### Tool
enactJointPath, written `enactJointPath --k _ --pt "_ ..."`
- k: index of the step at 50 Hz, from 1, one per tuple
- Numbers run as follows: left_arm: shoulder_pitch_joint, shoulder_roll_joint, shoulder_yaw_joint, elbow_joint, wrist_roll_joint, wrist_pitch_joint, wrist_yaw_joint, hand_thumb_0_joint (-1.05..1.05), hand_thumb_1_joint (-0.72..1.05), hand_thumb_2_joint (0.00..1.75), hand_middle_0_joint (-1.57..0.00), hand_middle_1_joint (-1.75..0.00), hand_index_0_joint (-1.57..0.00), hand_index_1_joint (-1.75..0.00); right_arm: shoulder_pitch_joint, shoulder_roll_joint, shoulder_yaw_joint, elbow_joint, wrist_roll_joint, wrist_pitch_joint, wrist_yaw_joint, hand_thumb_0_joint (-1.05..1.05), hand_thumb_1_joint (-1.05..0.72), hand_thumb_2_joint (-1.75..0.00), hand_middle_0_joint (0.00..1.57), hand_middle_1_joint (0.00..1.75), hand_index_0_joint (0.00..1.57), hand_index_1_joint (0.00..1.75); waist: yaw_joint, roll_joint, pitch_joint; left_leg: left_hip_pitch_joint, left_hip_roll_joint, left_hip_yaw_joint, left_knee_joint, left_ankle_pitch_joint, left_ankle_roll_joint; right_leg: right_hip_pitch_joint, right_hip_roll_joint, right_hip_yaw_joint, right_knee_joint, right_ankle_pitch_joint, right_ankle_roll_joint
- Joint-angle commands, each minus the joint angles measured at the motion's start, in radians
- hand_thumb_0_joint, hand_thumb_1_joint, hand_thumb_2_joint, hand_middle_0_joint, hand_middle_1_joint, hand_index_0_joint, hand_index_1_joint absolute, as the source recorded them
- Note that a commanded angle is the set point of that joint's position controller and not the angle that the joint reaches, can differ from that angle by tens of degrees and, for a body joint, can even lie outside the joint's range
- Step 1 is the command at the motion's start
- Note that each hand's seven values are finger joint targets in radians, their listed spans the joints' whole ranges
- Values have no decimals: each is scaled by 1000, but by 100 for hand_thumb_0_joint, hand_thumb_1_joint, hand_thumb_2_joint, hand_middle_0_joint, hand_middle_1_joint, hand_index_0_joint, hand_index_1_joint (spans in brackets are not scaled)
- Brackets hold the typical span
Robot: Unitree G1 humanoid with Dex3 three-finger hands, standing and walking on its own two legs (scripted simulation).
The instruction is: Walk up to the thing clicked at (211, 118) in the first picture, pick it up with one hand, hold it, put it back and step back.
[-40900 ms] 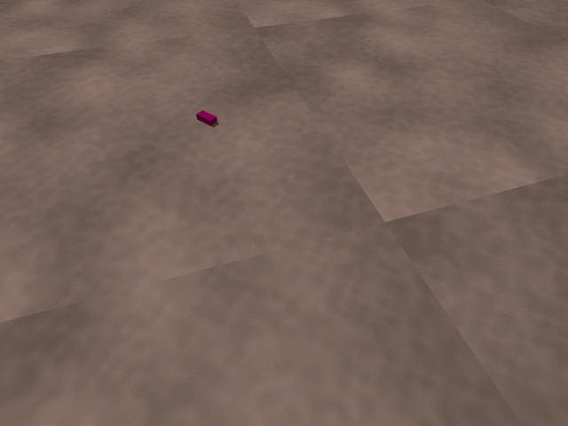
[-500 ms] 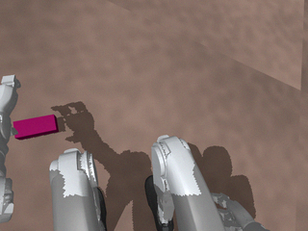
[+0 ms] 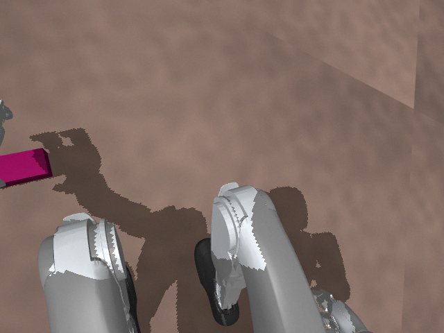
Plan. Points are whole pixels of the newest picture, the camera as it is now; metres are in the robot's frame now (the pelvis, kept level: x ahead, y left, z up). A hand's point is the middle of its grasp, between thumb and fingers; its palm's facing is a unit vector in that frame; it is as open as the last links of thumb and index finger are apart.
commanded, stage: home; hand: left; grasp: from above
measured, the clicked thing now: (14, 169) +0.45 +0.32 -0.30
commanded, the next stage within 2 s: none
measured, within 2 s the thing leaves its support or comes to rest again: neither
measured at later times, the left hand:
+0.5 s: hand out of the picture +0.34 +0.29 +0.01, palm faces -0.27 -0.66 -0.70, open 8.0 cm
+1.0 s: hand out of the picture +0.25 +0.24 +0.23, palm faces +0.17 -0.95 -0.26, open 7.4 cm
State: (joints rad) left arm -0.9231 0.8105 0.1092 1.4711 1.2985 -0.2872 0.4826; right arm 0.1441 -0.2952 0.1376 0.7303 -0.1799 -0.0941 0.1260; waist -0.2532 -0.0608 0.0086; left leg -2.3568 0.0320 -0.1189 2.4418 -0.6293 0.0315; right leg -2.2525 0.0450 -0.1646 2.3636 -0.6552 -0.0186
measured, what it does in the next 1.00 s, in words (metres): rises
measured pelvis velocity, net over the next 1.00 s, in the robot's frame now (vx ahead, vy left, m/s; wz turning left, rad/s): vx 0.06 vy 0.01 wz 0.15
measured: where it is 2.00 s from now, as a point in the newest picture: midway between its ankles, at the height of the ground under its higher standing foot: (175, 311)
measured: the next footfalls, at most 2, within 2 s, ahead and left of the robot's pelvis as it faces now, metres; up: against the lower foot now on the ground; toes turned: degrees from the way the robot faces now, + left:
none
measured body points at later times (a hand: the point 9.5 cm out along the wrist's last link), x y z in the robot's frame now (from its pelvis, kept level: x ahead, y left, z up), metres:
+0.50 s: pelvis +0.01 +0.00 +0.14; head +0.20 +0.06 +0.54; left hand +0.35 +0.32 +0.05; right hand +0.18 -0.25 +0.02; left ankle +0.09 +0.12 -0.28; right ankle +0.10 -0.10 -0.28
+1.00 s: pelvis +0.06 +0.01 +0.32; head +0.15 +0.05 +0.76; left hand +0.24 +0.29 +0.25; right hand +0.26 -0.19 +0.23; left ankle +0.09 +0.12 -0.28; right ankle +0.10 -0.10 -0.28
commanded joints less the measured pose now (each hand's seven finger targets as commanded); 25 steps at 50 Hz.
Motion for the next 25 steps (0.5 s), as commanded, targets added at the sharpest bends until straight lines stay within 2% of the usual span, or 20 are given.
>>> enactJointPath --k 1,2,4,5,7,8,9,10,11,12,13,15,16,17,18,20,21,22,23,25 --pt "-319 294 79 -223 -71 63 71 0 -9 100 -26 -69 -24 -72 177 -260 -108 -21 -1 -28 13 0 -88 -89 20 30 20 30 51 510 -829 688 -6 36 -284 140 -22 269 29 -27 -230 190 -31" --pt "-299 283 75 -225 -84 80 57 0 -6 96 -25 -66 -23 -68 191 -257 -111 -19 2 -30 19 0 -88 -89 20 30 20 30 50 513 -824 675 -9 35 -289 144 -22 272 28 -28 -231 196 -32" --pt "-248 285 98 -301 -145 108 24 0 1 93 -24 -60 -22 -62 213 -243 -132 -16 17 -24 26 0 -89 -90 20 30 20 30 86 485 -906 681 -11 47 -296 177 -14 351 33 -11 -261 229 -31" --pt "-207 277 103 -320 -176 123 2 0 6 93 -24 -59 -22 -61 225 -239 -145 -15 27 -25 31 0 -89 -90 20 30 20 30 101 474 -898 685 -13 54 -311 186 -10 370 29 -5 -282 235 -28" --pt "-135 204 78 -367 -257 151 -57 0 17 89 -23 -52 -21 -53 235 -228 -166 -18 48 -18 38 0 -89 -90 20 30 20 30 111 412 -924 666 -16 60 -342 177 -1 436 34 8 -331 234 -24" --pt "-98 174 65 -389 -291 165 -90 0 25 88 -22 -48 -21 -50 241 -224 -176 -12 64 -13 38 0 -89 -90 20 30 20 30 114 396 -903 662 -17 66 -353 178 1 444 36 16 -352 237 -21" --pt "-71 159 67 -452 -332 176 -123 0 30 85 -21 -45 -20 -46 245 -231 -187 -18 77 -9 39 0 -89 -90 20 30 20 30 122 380 -913 673 -19 62 -376 181 1 460 34 20 -365 240 -21" --pt "-51 207 109 -569 -369 183 -153 0 38 85 -21 -42 -20 -43 231 -242 -205 -55 93 -7 37 0 -89 -90 20 30 20 30 147 384 -972 717 -19 64 -397 216 0 513 34 28 -381 267 -23" --pt "52 113 65 -555 -410 205 -191 0 42 86 -21 -42 -20 -43 244 -227 -212 -42 108 1 37 0 -89 -90 20 30 20 30 148 354 -930 719 -21 62 -423 192 1 513 31 35 -407 243 -25" --pt "102 34 21 -618 -458 223 -229 0 50 84 -20 -37 -19 -38 235 -208 -214 -46 124 9 36 0 -90 -90 20 30 20 30 142 318 -896 712 -20 59 -455 168 5 512 33 41 -436 226 -23" --pt "149 15 20 -668 -505 239 -263 0 58 86 -20 -36 -20 -36 228 -205 -216 -60 137 15 33 0 -90 -90 20 30 20 30 140 275 -861 699 -19 56 -477 152 9 534 36 48 -465 221 -20" --pt "193 36 56 -796 -590 259 -312 0 74 88 -20 -33 -20 -33 198 -196 -214 -89 155 26 16 0 -90 -90 20 30 20 30 160 231 -859 696 -17 53 -510 148 14 595 35 63 -502 227 -18" --pt "239 22 52 -840 -623 270 -337 0 82 90 -20 -32 -20 -32 184 -187 -214 -100 161 33 9 0 -90 -90 20 30 20 30 164 203 -843 701 -16 57 -521 156 18 623 35 72 -530 236 -17" --pt "281 -30 28 -883 -656 276 -361 0 89 91 -20 -31 -20 -31 172 -178 -212 -111 167 36 0 0 -90 -90 20 30 20 30 152 189 -809 713 -16 54 -540 158 18 630 32 75 -553 236 -17" --pt "301 -67 14 -929 -692 280 -380 0 90 90 -20 -30 -20 -30 156 -172 -210 -120 172 36 -9 0 -90 -90 20 30 20 30 147 183 -775 717 -15 46 -565 142 15 630 30 77 -567 219 -20" --pt "339 -67 44 -1016 -757 283 -405 0 90 90 -20 -30 -20 -30 133 -169 -215 -143 183 36 -30 0 -90 -90 20 30 20 30 169 186 -763 773 -12 39 -622 101 13 644 27 86 -609 174 -25" --pt "369 -73 50 -1046 -777 284 -413 0 90 90 -20 -30 -20 -30 120 -170 -217 -154 187 36 -41 0 -90 -90 20 30 20 30 175 201 -751 804 -12 35 -651 89 10 644 23 88 -628 155 -30" --pt "386 -122 17 -1071 -804 284 -424 0 90 90 -20 -30 -20 -30 103 -161 -215 -167 189 33 -48 0 -90 -90 20 30 20 30 166 215 -721 829 -6 24 -693 58 6 636 21 88 -641 133 -28" --pt "401 -127 22 -1116 -829 285 -428 0 90 90 -20 -30 -20 -30 87 -159 -216 -179 194 28 -57 0 -90 -90 20 30 20 30 178 232 -723 864 -1 17 -729 36 4 647 20 92 -652 123 -26" --pt "455 -159 25 -1144 -881 295 -425 0 90 90 -20 -30 -20 -30 67 -153 -212 -189 202 19 -75 0 -90 -90 20 30 20 30 176 225 -685 901 -2 13 -781 2 3 673 17 96 -694 103 -24"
